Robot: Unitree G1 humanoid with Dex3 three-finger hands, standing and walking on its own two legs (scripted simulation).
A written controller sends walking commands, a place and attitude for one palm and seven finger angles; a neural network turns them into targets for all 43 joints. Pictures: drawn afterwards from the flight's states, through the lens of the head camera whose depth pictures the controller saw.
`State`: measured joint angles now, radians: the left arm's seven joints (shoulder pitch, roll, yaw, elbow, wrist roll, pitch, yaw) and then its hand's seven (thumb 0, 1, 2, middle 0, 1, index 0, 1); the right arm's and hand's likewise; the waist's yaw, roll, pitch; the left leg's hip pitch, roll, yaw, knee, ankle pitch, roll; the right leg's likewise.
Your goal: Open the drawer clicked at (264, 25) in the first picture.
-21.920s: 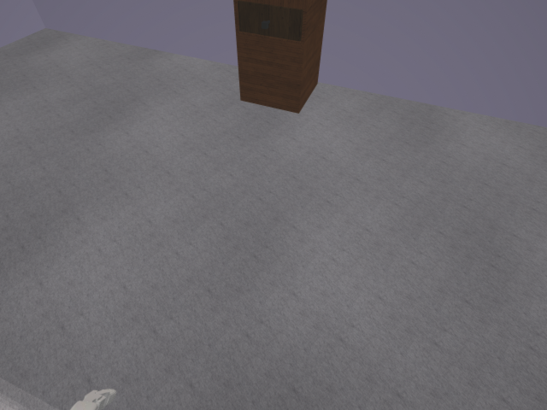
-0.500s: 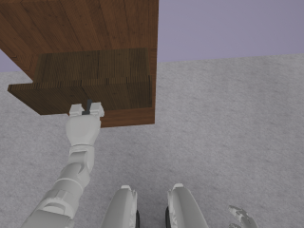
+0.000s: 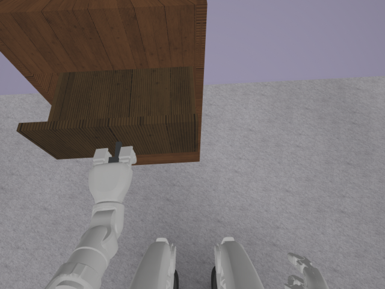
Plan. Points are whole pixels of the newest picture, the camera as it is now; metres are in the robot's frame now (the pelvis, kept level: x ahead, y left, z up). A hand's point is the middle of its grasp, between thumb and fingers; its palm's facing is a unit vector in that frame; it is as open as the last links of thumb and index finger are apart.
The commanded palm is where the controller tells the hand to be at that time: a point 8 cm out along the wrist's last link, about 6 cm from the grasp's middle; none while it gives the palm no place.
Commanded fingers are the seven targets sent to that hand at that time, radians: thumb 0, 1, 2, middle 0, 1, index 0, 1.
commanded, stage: pull the drawer open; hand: left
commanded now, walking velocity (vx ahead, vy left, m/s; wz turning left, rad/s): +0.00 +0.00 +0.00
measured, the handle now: (117, 158) +0.40 +0.19 -0.07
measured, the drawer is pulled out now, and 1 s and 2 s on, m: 0.15 0.23 0.29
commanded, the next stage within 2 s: none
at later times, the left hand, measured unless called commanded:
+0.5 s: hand (118, 201) +0.30 +0.18 -0.09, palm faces -0.05 -0.05 -1.00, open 6.1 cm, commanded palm +0.26 +0.18 -0.05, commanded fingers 0.00 0.90 0.90 -0.40 -1.35 -0.40 -1.35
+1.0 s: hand (117, 220) +0.26 +0.18 -0.09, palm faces -0.06 -0.07 -1.00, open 6.1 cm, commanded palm +0.23 +0.18 -0.05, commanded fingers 0.00 0.90 0.90 -0.40 -1.35 -0.40 -1.35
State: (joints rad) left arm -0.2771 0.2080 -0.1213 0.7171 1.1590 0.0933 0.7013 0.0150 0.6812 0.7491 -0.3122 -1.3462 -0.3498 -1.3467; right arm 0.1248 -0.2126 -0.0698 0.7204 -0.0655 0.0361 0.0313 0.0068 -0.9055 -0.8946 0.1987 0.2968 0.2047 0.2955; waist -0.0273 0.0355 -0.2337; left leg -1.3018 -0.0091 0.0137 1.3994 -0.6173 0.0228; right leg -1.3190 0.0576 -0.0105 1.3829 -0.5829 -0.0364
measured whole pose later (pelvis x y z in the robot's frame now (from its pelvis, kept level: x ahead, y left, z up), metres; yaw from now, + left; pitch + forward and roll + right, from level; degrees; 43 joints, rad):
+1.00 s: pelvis +0.00 -0.01 -0.01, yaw +1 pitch +28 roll +0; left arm 0.04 0.18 -0.17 0.45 1.19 0.08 0.70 0.03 0.68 0.74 -0.31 -1.35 -0.36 -1.35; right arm 0.06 -0.21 -0.05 0.67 -0.08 0.04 0.01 0.01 -0.91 -0.89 0.20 0.30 0.20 0.30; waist 0.01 0.03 -0.24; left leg -1.29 -0.01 0.01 1.43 -0.63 0.01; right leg -1.31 0.05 -0.02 1.42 -0.60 -0.05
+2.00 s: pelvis -0.01 -0.02 -0.02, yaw +1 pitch +28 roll +2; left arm 0.25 0.18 -0.15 0.29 1.20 0.01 0.69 0.05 0.68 0.73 -0.29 -1.34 -0.36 -1.35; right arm 0.04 -0.21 -0.03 0.63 -0.09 0.02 0.00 0.01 -0.90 -0.89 0.20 0.30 0.20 0.30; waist 0.04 0.02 -0.26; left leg -1.31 -0.02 0.02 1.47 -0.65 0.00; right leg -1.35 0.05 -0.01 1.49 -0.63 -0.06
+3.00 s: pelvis -0.03 -0.02 -0.02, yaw +2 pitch +26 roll +1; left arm 0.17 0.20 -0.18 0.38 1.19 0.03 0.73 0.00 -0.18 0.44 -0.32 -1.23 -0.36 -1.23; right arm 0.05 -0.20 -0.04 0.68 -0.07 0.00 -0.05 0.01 -0.90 -0.89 0.20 0.30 0.21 0.30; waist 0.04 0.03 -0.24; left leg -1.32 -0.02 -0.01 1.47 -0.60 -0.01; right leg -1.34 0.05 -0.04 1.48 -0.59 -0.07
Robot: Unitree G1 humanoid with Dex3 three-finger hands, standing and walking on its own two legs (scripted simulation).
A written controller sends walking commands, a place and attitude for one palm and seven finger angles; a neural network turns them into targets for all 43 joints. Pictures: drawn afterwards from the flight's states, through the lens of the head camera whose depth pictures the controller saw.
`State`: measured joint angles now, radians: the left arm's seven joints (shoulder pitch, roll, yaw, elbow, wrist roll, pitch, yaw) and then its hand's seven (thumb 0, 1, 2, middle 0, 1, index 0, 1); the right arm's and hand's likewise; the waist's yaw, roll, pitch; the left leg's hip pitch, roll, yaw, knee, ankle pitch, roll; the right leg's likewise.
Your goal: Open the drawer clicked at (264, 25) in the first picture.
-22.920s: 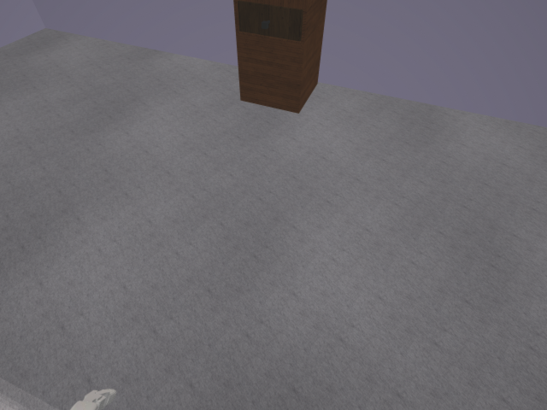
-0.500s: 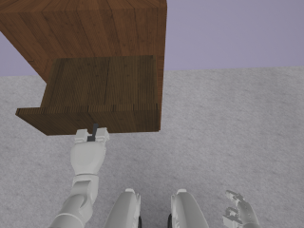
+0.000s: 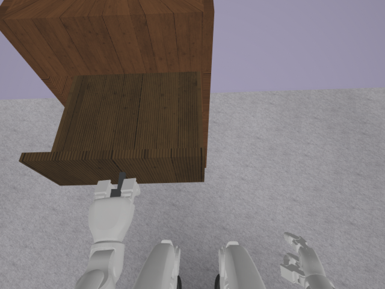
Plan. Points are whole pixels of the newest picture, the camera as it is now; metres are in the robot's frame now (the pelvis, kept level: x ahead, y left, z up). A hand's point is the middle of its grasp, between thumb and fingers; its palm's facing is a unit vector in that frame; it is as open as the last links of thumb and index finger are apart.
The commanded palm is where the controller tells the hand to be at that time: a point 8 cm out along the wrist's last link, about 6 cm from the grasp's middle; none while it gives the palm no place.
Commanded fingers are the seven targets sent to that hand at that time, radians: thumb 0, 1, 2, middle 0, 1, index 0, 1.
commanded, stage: pull the drawer open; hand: left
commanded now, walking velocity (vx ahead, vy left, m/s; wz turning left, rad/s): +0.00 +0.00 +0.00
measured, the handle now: (120, 189) +0.33 +0.19 -0.07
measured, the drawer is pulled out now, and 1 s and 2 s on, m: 0.23 0.29 0.30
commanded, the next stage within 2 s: open the thumb to release the handle in 1.42 s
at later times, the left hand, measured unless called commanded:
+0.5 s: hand (120, 233) +0.24 +0.18 -0.09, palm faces -0.07 -0.08 -0.99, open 6.1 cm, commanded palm +0.20 +0.18 -0.04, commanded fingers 0.00 0.90 0.90 -0.40 -1.35 -0.40 -1.35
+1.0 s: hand (119, 243) +0.22 +0.18 -0.09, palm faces -0.08 -0.09 -0.99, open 6.1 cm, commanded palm +0.17 +0.18 -0.04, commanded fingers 0.00 0.90 0.90 -0.40 -1.35 -0.40 -1.35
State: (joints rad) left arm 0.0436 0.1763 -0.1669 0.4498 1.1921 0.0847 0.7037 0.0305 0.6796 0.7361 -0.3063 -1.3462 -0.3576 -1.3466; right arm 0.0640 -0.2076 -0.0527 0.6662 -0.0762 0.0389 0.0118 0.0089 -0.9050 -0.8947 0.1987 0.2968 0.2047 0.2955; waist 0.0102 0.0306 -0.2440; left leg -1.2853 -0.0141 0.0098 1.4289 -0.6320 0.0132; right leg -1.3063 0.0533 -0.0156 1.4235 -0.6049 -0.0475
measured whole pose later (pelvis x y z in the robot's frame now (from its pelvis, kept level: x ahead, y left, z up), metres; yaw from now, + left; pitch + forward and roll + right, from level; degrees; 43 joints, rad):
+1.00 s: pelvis +0.00 -0.01 -0.01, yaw +1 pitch +28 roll +2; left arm 0.25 0.18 -0.15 0.29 1.20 0.01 0.69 0.05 0.68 0.73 -0.29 -1.34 -0.36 -1.35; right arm 0.04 -0.21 -0.03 0.63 -0.09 0.02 0.00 0.01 -0.90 -0.89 0.20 0.30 0.20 0.30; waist 0.04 0.02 -0.26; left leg -1.31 -0.02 0.02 1.47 -0.65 0.00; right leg -1.35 0.05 -0.01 1.49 -0.63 -0.06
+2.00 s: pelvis -0.02 -0.02 -0.01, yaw +1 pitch +26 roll +1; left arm 0.17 0.20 -0.18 0.38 1.19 0.03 0.73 0.00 -0.18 0.44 -0.32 -1.23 -0.36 -1.23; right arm 0.05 -0.20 -0.04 0.68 -0.07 0.00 -0.05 0.01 -0.90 -0.89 0.20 0.30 0.21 0.30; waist 0.04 0.03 -0.24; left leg -1.32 -0.02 -0.01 1.47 -0.60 -0.01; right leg -1.34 0.05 -0.04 1.48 -0.59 -0.07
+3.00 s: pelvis +0.00 +0.00 +0.02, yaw +1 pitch +23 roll +0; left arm 0.21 0.20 -0.21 0.31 1.16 0.09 0.69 0.00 -0.49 0.30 -0.32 -1.20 -0.33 -1.20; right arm 0.06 -0.21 -0.03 0.64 -0.06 0.04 -0.03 0.01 -0.90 -0.89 0.20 0.30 0.21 0.30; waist 0.03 0.04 -0.23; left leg -1.15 -0.02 -0.01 1.33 -0.59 0.01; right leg -1.16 0.05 -0.02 1.32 -0.57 -0.05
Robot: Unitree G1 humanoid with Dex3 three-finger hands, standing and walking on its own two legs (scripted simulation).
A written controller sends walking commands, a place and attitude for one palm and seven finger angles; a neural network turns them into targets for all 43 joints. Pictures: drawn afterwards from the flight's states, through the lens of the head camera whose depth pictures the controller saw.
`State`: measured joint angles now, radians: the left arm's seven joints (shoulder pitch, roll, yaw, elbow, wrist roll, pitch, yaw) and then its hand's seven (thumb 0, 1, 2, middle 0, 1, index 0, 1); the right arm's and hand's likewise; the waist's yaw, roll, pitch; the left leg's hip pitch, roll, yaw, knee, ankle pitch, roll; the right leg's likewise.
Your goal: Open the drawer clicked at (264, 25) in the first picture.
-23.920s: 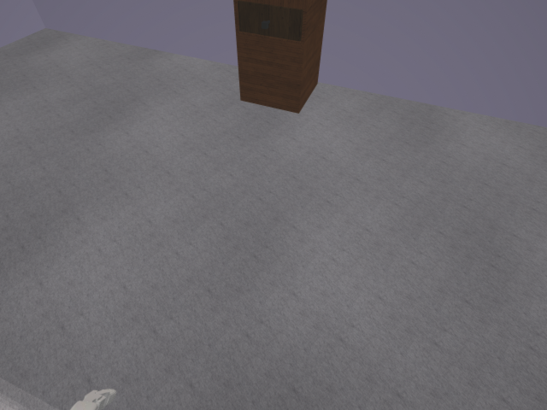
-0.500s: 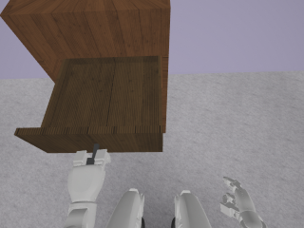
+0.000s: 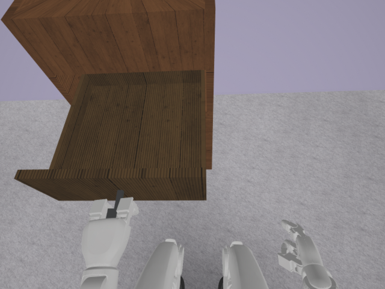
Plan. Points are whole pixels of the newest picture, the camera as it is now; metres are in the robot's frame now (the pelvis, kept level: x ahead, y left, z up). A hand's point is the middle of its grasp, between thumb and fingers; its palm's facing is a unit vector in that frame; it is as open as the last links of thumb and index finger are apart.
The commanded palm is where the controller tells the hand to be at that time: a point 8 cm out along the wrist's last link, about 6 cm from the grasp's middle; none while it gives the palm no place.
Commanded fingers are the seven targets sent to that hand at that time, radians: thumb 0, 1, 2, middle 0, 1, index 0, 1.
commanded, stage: pull the drawer open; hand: left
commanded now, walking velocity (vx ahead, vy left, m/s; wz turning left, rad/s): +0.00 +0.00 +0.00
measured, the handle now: (117, 208) +0.28 +0.19 -0.06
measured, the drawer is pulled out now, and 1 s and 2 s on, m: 0.29 0.30 0.30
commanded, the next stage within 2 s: open the thumb to release the handle in 0.42 s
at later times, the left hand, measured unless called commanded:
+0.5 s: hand (117, 246) +0.21 +0.18 -0.07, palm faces -0.08 -0.10 -0.99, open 6.2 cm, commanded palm +0.19 +0.19 -0.03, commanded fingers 0.00 0.90 0.90 -0.40 -1.35 -0.40 -1.35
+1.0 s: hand (117, 245) +0.21 +0.19 -0.08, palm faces -0.05 -0.06 -1.00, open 11.7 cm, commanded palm +0.19 +0.19 -0.03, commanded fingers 0.00 -0.50 0.30 -0.30 -1.20 -0.30 -1.20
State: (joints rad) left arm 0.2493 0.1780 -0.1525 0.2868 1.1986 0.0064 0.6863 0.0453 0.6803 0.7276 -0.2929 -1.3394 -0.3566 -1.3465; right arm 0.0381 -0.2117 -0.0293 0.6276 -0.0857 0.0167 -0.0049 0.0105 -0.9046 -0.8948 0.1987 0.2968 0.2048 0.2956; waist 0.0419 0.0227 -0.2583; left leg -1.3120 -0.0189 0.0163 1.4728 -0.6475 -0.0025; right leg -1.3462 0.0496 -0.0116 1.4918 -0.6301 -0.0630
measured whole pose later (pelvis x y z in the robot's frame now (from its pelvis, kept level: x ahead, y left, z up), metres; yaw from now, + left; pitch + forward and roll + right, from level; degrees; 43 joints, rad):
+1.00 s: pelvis -0.02 -0.01 +0.00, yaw +1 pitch +26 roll +1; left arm 0.17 0.20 -0.18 0.38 1.19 0.03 0.73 0.00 -0.18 0.44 -0.32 -1.23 -0.36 -1.23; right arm 0.05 -0.20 -0.04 0.68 -0.07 0.00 -0.05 0.01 -0.90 -0.89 0.20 0.30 0.21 0.30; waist 0.04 0.03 -0.24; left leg -1.32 -0.02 -0.01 1.47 -0.60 -0.01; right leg -1.34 0.05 -0.04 1.48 -0.59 -0.07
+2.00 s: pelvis +0.00 +0.01 +0.04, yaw +0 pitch +23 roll +0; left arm 0.21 0.20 -0.21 0.31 1.16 0.09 0.69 0.00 -0.49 0.30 -0.32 -1.20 -0.33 -1.20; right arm 0.06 -0.21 -0.03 0.64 -0.06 0.04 -0.03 0.01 -0.90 -0.89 0.20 0.30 0.21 0.30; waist 0.03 0.04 -0.23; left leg -1.15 -0.02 -0.01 1.33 -0.59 0.01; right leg -1.16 0.05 -0.02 1.32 -0.57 -0.05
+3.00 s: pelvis +0.01 +0.00 +0.09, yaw +0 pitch +16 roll +1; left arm 0.28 0.22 -0.22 0.22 1.11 0.13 0.62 0.00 -0.49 0.30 -0.32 -1.20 -0.32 -1.20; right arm 0.10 -0.22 -0.03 0.61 -0.04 0.07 -0.02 0.01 -0.90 -0.89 0.20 0.30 0.20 0.30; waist 0.03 0.05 -0.20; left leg -0.85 -0.02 0.00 1.08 -0.51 0.00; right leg -0.87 0.05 -0.01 1.10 -0.50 -0.06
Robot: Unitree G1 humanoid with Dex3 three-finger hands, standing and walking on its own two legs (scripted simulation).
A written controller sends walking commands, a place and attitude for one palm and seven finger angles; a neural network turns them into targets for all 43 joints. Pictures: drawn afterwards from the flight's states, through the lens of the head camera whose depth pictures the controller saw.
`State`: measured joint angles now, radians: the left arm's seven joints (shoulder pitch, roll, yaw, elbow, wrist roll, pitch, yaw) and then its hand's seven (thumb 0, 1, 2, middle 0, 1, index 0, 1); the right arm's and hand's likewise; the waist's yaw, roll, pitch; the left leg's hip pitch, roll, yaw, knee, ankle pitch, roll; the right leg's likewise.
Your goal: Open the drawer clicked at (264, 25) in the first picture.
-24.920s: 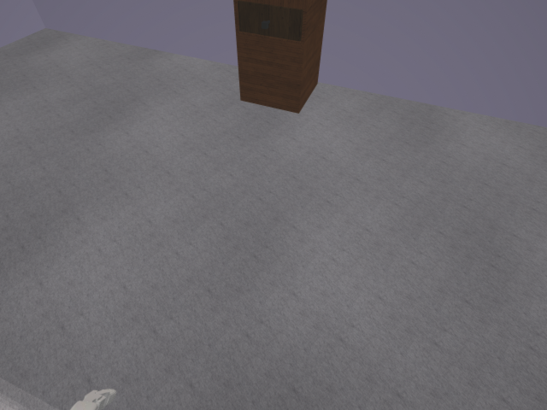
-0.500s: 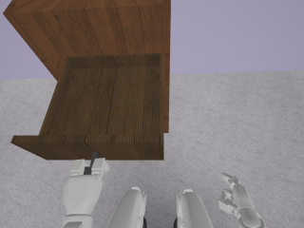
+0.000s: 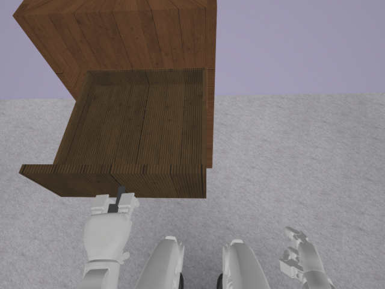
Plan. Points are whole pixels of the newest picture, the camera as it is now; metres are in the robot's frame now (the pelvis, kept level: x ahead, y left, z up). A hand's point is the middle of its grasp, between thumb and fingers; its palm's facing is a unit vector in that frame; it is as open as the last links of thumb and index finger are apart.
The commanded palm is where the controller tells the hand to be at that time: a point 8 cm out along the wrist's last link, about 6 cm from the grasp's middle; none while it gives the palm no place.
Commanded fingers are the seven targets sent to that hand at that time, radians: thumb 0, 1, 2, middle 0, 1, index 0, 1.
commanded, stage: open the thumb to release the handle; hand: left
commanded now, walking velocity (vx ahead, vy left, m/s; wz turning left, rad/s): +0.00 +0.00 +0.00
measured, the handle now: (118, 204) +0.29 +0.20 -0.06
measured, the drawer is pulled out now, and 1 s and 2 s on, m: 0.30 0.30 0.30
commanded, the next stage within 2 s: lift the hand off the handle in 0.02 s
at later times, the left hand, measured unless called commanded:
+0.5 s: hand (118, 223) +0.26 +0.19 -0.07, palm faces -0.06 -0.07 -1.00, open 13.8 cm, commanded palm +0.23 +0.19 -0.02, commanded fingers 0.00 -0.50 0.30 -0.30 -1.20 -0.30 -1.20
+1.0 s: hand (111, 219) +0.25 +0.20 -0.03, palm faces -0.04 -0.08 -1.00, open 13.7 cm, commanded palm +0.23 +0.19 +0.02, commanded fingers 0.00 -0.50 0.30 -0.30 -1.20 -0.30 -1.20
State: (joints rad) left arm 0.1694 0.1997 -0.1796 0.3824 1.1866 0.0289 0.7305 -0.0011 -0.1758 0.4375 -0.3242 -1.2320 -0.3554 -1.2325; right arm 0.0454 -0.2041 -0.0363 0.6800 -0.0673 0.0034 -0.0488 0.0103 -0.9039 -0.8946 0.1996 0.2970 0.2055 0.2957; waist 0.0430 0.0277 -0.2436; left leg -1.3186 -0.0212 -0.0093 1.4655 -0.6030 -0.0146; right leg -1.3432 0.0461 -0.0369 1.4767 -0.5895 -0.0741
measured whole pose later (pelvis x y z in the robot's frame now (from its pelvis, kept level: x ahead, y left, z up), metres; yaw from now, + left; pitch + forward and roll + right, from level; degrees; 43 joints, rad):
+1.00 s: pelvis +0.02 +0.01 +0.04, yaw -1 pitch +23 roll +0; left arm 0.21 0.20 -0.21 0.31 1.16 0.09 0.69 0.00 -0.49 0.30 -0.32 -1.20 -0.33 -1.20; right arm 0.06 -0.21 -0.03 0.64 -0.06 0.04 -0.03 0.01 -0.90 -0.89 0.20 0.30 0.21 0.30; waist 0.03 0.04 -0.23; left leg -1.15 -0.02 -0.01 1.33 -0.59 0.01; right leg -1.16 0.05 -0.02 1.32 -0.57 -0.05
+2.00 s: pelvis +0.03 +0.01 +0.09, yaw -1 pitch +16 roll +1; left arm 0.28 0.22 -0.22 0.22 1.11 0.13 0.62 0.00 -0.49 0.30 -0.32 -1.20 -0.32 -1.20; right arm 0.10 -0.22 -0.03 0.61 -0.04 0.07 -0.02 0.01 -0.90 -0.89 0.20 0.30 0.20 0.30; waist 0.03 0.05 -0.20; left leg -0.85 -0.02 0.00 1.08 -0.51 0.00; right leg -0.87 0.05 -0.01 1.10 -0.50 -0.06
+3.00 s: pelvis +0.04 +0.01 +0.12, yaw -2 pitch +10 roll +1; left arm 0.41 0.29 -0.17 0.00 1.08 0.10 0.54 0.00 -0.49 0.30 -0.32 -1.20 -0.32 -1.20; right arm 0.12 -0.22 -0.03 0.57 -0.02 0.09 0.01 0.01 -0.90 -0.89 0.20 0.30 0.20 0.30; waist 0.06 0.06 -0.16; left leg -0.62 -0.01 0.01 0.91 -0.46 0.01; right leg -0.65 0.06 0.02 0.92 -0.44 -0.05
